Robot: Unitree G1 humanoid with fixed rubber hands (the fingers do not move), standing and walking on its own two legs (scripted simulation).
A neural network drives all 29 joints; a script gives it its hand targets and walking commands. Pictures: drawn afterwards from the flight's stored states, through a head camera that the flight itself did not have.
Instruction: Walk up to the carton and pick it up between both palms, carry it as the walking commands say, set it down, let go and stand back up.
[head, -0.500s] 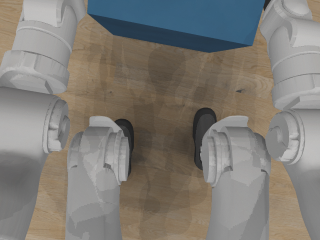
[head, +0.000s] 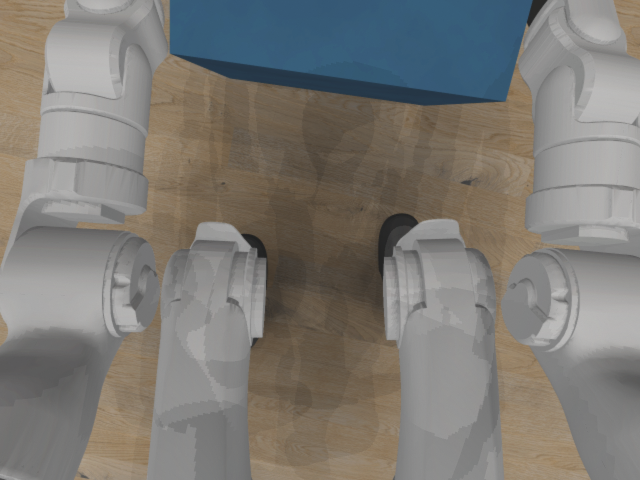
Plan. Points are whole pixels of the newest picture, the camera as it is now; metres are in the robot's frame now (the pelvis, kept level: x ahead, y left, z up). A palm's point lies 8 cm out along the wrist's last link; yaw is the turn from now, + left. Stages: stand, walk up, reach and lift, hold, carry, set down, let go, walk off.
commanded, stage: reach and lift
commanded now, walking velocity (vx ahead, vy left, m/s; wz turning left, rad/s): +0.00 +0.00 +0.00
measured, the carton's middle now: out of the picture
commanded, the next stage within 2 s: none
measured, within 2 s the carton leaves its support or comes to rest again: neither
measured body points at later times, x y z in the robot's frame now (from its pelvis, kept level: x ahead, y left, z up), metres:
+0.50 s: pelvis -0.02 +0.01 +0.05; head +0.35 -0.02 +0.30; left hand +0.55 +0.13 -0.09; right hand +0.52 -0.22 -0.10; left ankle +0.12 +0.13 -0.38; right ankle +0.15 -0.14 -0.38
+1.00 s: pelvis -0.02 +0.00 +0.10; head +0.33 -0.02 +0.38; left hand +0.54 +0.14 -0.01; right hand +0.51 -0.21 -0.02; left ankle +0.12 +0.13 -0.38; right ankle +0.15 -0.14 -0.38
